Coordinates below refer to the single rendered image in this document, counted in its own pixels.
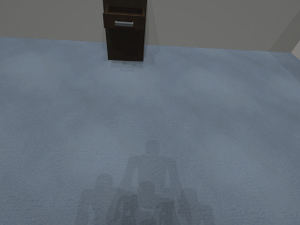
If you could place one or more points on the cabinet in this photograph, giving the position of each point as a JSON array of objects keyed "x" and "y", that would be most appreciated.
[{"x": 125, "y": 44}]

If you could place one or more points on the drawer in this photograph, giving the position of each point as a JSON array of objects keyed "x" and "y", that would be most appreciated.
[{"x": 122, "y": 14}]

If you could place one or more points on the handle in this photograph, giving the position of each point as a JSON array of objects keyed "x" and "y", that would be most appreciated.
[{"x": 129, "y": 24}]

